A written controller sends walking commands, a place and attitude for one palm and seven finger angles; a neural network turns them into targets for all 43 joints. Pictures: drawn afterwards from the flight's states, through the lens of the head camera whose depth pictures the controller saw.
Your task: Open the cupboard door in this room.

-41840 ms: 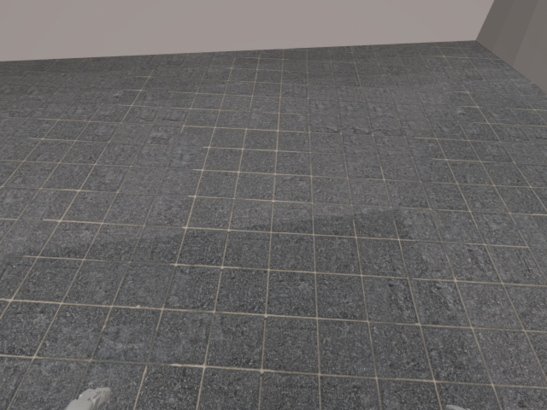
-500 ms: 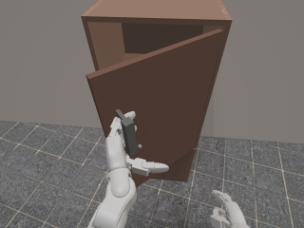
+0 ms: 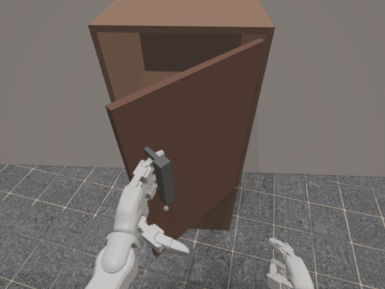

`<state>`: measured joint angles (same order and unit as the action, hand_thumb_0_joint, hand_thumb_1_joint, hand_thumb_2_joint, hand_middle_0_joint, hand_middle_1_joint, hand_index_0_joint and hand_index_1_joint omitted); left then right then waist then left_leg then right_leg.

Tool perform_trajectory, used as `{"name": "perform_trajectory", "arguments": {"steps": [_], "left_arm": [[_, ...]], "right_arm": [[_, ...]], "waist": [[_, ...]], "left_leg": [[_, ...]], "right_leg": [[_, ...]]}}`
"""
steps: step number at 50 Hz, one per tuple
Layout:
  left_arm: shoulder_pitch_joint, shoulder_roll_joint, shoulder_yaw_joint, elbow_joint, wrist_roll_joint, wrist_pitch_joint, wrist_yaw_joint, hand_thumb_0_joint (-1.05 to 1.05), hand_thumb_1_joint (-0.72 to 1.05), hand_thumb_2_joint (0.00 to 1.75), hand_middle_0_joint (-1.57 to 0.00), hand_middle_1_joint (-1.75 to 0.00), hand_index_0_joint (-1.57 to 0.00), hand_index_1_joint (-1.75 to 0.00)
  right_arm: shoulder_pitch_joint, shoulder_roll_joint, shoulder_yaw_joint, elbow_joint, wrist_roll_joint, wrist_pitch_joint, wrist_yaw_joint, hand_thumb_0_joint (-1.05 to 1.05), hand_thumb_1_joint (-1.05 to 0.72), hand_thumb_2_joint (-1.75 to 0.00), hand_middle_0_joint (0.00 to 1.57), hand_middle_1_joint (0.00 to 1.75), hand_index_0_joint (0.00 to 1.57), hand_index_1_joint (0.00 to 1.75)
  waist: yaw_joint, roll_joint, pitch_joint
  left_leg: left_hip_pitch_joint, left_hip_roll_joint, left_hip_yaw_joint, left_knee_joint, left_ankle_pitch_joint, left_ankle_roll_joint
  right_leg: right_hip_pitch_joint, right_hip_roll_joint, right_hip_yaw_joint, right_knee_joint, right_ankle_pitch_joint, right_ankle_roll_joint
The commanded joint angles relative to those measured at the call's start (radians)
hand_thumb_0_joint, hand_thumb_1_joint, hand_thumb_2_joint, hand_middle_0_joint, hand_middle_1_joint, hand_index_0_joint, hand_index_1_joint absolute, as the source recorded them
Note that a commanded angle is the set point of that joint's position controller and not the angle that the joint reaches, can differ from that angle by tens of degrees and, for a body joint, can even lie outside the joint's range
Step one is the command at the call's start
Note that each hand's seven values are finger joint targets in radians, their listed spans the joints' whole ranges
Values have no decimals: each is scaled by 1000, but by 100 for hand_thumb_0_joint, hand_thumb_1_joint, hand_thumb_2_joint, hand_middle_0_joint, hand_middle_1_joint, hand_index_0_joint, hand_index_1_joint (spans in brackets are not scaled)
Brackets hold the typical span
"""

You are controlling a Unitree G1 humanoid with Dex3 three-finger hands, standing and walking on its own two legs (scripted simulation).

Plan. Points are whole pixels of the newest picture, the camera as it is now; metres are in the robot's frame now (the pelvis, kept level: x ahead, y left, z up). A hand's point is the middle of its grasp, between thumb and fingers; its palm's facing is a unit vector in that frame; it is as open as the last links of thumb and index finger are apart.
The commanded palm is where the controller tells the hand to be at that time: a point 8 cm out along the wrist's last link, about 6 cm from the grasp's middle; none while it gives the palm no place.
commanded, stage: slide the hand sideways off the handle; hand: left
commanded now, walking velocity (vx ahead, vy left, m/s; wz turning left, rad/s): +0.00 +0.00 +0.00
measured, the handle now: (158, 175) +0.31 +0.09 +0.10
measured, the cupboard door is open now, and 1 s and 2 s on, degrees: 46 44 44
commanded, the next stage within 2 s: draw the hand back to the body in 0.68 s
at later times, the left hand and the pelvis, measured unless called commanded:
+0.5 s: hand (124, 232) +0.20 +0.13 +0.09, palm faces +0.04 -1.00 -0.06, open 16.1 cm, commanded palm +0.17 +0.20 +0.10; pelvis +0.03 -0.02 -0.01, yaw +2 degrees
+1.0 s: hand (101, 235) +0.18 +0.16 +0.11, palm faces +0.00 -1.00 -0.06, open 16.3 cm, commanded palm +0.15 +0.22 +0.12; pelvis +0.01 +0.01 -0.01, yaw +2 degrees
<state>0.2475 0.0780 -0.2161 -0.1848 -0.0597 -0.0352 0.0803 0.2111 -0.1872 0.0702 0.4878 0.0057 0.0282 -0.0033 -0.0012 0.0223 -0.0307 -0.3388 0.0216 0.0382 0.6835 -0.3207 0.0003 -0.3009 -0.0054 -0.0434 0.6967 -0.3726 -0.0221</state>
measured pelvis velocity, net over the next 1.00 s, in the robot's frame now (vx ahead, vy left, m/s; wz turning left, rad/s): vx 0.01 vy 0.01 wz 0.04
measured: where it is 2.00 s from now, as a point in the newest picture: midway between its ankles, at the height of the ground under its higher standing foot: outside the picture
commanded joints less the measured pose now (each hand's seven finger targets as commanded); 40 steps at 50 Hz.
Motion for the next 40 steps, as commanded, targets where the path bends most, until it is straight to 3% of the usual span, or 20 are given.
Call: {"name": "perform_trajectory", "arguments": {"steps": [1,8,14,17,22,24,31,39,40], "left_arm": [[-82,64,147,-271,-32,-71,5,0,-50,30,-15,-30,-15,-30],[43,117,224,-299,-78,-106,-56,0,-50,30,-15,-30,-15,-30],[218,166,302,-346,-117,-151,-130,0,-50,30,-15,-30,-15,-30],[285,159,305,-380,-146,-174,-172,0,-50,30,-15,-30,-15,-30],[272,199,349,-380,-180,-215,-227,0,-50,30,-15,-30,-15,-30],[268,212,367,-376,-196,-232,-249,0,-50,30,-15,-30,-15,-30],[281,236,380,-358,-243,-256,-347,0,-50,30,-15,-30,-15,-30],[278,186,321,-390,-229,-217,-313,0,-50,30,-15,-30,-15,-30],[274,204,332,-407,-223,-213,-299,0,-50,30,-15,-30,-15,-30]], "right_arm": [[-164,-95,-44,-182,3,-58,-14,0,-90,-90,20,30,20,30],[-124,-106,-57,-173,6,-93,-27,0,-90,-90,20,30,20,30],[-89,-113,-67,-180,12,-118,-31,0,-90,-90,20,30,20,30],[-76,-115,-70,-188,16,-133,-29,0,-90,-90,20,30,20,30],[-59,-128,-78,-181,20,-161,-42,0,-90,-90,20,30,20,30],[-54,-134,-82,-176,21,-174,-48,0,-90,-90,20,30,20,30],[-47,-145,-87,-162,32,-225,-62,0,-90,-90,20,30,20,30],[-63,-143,-84,-179,35,-259,-58,0,-90,-90,20,30,20,30],[-63,-142,-83,-183,36,-260,-57,0,-90,-90,20,30,20,30]], "waist": [[35,-28,-76],[25,-77,-90],[44,-43,-153],[35,-55,-145],[14,-61,-93],[11,-94,-107],[10,-37,-139],[23,-26,-115],[28,-13,-115]], "left_leg": [[43,-25,-21,-105,40,23],[32,-29,-23,-68,95,27],[5,-35,-20,-33,171,24],[-8,-38,-22,-15,189,24],[-58,-42,-36,26,143,22],[-75,-43,-44,45,129,23],[-79,-44,-57,70,134,24],[-66,-39,-68,31,110,27],[-69,-37,-72,23,98,27]], "right_leg": [[-28,11,17,-176,80,-5],[-13,10,34,-170,174,9],[33,-2,49,-114,368,23],[24,-2,41,-89,457,35],[-38,-8,66,-94,389,44],[-41,-18,89,-101,368,51],[-66,-23,88,-87,345,48],[-118,14,4,-51,205,19],[-121,17,0,-49,180,15]]}}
